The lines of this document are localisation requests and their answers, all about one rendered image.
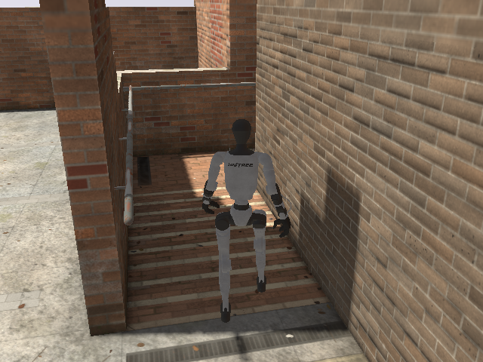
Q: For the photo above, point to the robot foot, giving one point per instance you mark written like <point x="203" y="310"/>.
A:
<point x="261" y="287"/>
<point x="225" y="315"/>

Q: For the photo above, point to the robot left hand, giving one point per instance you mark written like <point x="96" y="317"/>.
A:
<point x="212" y="203"/>

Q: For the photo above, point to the left robot forearm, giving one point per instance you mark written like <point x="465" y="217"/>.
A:
<point x="207" y="196"/>

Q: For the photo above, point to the robot left upper arm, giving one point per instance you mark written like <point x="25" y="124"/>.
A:
<point x="216" y="161"/>

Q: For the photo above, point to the robot right hand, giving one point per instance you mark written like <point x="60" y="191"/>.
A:
<point x="286" y="226"/>

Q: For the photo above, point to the right robot forearm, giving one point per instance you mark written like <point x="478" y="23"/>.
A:
<point x="279" y="204"/>

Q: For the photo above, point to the robot right upper arm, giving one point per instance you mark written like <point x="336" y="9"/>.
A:
<point x="268" y="171"/>

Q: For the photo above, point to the robot right foot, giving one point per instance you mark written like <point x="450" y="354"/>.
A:
<point x="261" y="287"/>

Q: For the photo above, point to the robot left foot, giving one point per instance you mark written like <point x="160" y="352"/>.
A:
<point x="225" y="315"/>

